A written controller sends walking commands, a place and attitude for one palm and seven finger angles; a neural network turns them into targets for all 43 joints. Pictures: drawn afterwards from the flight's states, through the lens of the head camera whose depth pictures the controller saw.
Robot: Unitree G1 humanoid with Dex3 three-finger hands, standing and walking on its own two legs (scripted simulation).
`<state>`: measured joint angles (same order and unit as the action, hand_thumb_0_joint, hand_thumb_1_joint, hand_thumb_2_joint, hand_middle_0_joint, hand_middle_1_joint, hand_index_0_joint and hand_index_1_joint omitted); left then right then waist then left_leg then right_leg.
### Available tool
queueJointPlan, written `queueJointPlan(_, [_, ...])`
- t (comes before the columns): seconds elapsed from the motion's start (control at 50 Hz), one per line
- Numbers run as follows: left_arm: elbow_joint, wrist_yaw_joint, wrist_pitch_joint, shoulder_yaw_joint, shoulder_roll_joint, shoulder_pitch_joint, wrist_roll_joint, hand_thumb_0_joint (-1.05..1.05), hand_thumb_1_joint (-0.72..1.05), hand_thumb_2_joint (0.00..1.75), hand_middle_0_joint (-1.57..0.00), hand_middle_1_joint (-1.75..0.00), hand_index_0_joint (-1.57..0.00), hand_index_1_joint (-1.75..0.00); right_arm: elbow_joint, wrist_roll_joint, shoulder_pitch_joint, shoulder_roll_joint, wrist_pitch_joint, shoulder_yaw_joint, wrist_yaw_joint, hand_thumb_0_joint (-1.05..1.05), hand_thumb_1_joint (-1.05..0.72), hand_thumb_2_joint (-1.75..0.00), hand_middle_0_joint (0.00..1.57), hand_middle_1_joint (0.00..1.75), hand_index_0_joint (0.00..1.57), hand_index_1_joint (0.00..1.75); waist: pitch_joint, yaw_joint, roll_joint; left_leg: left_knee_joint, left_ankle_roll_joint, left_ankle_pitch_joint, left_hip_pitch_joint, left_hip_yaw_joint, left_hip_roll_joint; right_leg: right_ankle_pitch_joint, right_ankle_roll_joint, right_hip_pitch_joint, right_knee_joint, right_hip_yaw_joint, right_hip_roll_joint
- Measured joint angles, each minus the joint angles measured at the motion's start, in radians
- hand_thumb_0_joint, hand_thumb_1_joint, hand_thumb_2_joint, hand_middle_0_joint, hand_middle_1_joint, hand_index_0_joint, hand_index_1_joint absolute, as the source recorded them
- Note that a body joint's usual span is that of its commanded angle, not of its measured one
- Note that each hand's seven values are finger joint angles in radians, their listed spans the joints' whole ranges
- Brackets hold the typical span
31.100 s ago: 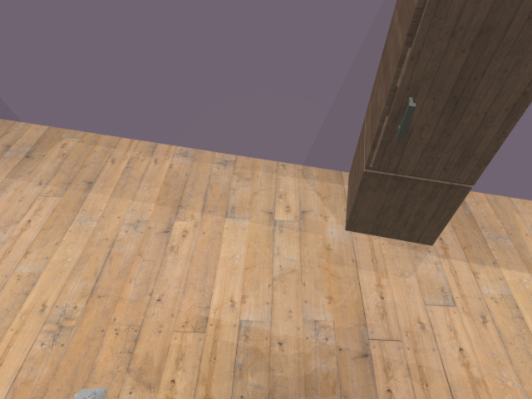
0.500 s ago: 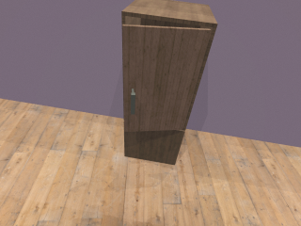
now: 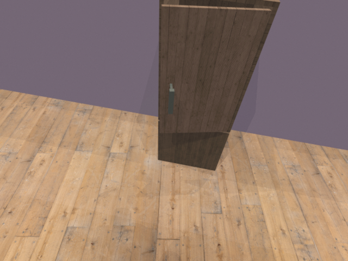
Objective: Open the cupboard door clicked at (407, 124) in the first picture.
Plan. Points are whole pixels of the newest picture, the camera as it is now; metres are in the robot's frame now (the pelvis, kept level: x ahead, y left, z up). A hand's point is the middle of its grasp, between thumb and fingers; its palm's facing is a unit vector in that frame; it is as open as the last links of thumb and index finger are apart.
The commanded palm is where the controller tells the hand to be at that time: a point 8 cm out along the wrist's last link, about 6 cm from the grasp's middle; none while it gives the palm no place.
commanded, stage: come to a stop and stand still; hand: left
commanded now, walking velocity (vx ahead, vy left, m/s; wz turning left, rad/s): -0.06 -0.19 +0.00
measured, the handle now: (170, 98) +0.74 +0.06 -0.09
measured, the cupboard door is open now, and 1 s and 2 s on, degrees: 16 16 16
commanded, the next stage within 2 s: look again from close up in 0.20 s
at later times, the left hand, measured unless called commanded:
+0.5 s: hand out of the picture +0.10 +0.15 -0.16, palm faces +0.02 -0.98 -0.20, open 7.2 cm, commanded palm none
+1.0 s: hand out of the picture +0.02 +0.14 -0.16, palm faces +0.04 -0.99 -0.16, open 7.4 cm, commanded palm none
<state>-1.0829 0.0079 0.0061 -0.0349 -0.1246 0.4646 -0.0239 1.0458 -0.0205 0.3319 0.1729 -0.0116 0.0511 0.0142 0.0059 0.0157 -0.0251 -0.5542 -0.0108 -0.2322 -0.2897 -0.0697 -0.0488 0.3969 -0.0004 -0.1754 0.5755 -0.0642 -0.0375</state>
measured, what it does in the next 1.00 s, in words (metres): steps on the spot: right foot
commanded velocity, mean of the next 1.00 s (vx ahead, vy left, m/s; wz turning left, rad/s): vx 0.01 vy -0.04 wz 0.02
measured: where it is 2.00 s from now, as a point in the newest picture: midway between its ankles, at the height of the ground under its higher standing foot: outside the picture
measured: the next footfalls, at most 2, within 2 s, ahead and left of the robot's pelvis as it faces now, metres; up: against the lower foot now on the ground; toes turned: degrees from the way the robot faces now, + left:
right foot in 0.32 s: +0.08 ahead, -0.15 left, +0.00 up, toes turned -4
left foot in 1.60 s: +0.25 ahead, +0.04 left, +0.00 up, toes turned +17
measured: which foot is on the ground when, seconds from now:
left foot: down 0.00-1.00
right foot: up 0.00-0.30, down 0.32-1.00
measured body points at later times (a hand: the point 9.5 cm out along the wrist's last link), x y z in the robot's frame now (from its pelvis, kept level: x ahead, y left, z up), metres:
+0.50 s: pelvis +0.03 -0.02 +0.00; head +0.04 -0.02 +0.45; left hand +0.10 +0.21 -0.15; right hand +0.03 -0.25 -0.16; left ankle +0.02 +0.11 -0.73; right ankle +0.04 -0.14 -0.73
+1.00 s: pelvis +0.04 -0.02 +0.01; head +0.05 -0.02 +0.46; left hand +0.02 +0.19 -0.15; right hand +0.04 -0.24 -0.15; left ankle +0.02 +0.11 -0.73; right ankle +0.04 -0.14 -0.73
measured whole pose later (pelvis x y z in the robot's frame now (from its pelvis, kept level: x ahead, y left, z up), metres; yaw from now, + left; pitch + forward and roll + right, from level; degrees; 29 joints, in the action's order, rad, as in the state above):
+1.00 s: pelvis +0.04 -0.02 +0.01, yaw -1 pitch -1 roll +0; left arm -1.14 0.02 0.00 -0.01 -0.12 0.31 -0.01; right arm 1.15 -0.01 0.26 0.14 0.00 0.01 0.03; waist 0.03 0.00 0.00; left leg -0.40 0.02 -0.25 -0.13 -0.07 -0.04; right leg 0.22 -0.01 -0.18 0.42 -0.05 -0.04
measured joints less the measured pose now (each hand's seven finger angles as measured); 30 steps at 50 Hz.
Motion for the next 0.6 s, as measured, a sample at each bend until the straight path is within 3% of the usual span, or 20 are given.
queueJointPlan(0.06, [-0.010,-0.003,0.034,-0.003,-0.016,-0.029,-0.007,0.00,0.90,0.89,-0.20,-0.30,-0.20,-0.30,0.002,-0.007,-0.025,-0.034,-0.008,-0.016,0.012,0.00,-0.91,-0.90,0.20,0.30,0.20,0.30,0.005,-0.007,-0.028,0.012,-0.011,-0.029,0.020,-0.029,0.014,0.060,0.016,-0.127,0.260,0.027,-0.002])
queueJointPlan(0.12, [0.005,-0.009,0.041,-0.011,-0.030,-0.077,-0.005,0.00,0.91,0.89,-0.20,-0.29,-0.20,-0.30,0.013,-0.010,-0.036,-0.060,-0.010,-0.027,0.028,0.00,-0.92,-0.90,0.20,0.30,0.20,0.30,0.010,-0.017,-0.029,0.086,-0.012,0.005,0.056,-0.033,0.021,-0.006,0.003,-0.205,0.336,0.024,-0.010])
queueJointPlan(0.22, [0.057,-0.009,0.042,-0.023,-0.038,-0.164,0.002,0.00,0.91,0.90,-0.20,-0.29,-0.20,-0.30,0.035,-0.009,-0.047,-0.062,0.003,-0.021,0.030,0.01,-0.93,-0.90,0.21,0.30,0.21,0.30,0.022,-0.028,-0.005,0.125,-0.007,0.022,0.078,-0.025,0.015,-0.043,-0.016,-0.218,0.214,0.019,-0.020])
queueJointPlan(0.32, [0.096,0.000,0.021,-0.029,-0.057,-0.219,0.002,0.00,0.92,0.90,-0.20,-0.29,-0.20,-0.30,0.037,-0.006,-0.044,-0.056,0.019,-0.008,0.024,0.00,-0.92,-0.90,0.21,0.30,0.21,0.30,0.024,-0.041,0.005,0.034,0.017,-0.032,0.046,-0.018,0.011,-0.157,-0.010,-0.106,-0.044,0.020,-0.024])
queueJointPlan(0.4, [0.082,0.009,0.004,-0.012,-0.035,-0.245,0.004,0.00,0.92,0.90,-0.20,-0.29,-0.20,-0.30,0.042,0.001,-0.058,-0.027,0.041,-0.004,0.019,0.00,-0.91,-0.90,0.20,0.30,0.20,0.30,0.026,-0.048,0.056,-0.051,0.018,-0.120,0.019,0.015,-0.012,-0.138,-0.005,-0.102,-0.029,0.006,0.007])
queueJointPlan(0.44, [0.073,0.013,0.001,-0.004,-0.025,-0.247,0.007,0.00,0.91,0.90,-0.20,-0.29,-0.20,-0.30,0.044,0.002,-0.059,-0.020,0.040,-0.007,0.016,0.00,-0.91,-0.90,0.20,0.30,0.20,0.30,0.019,-0.054,0.063,-0.028,0.017,-0.077,0.032,0.022,-0.015,-0.139,-0.001,-0.091,-0.040,-0.002,0.017])
queueJointPlan(0.6, [0.026,0.018,-0.008,0.001,-0.042,-0.262,0.018,-0.01,0.94,0.89,-0.20,-0.30,-0.20,-0.30,0.085,0.004,-0.062,-0.041,0.012,-0.030,0.015,0.00,-0.92,-0.90,0.20,0.30,0.20,0.30,0.013,-0.036,0.023,0.089,0.035,-0.036,0.108,0.015,-0.001,-0.160,-0.004,-0.036,-0.112,0.003,0.008])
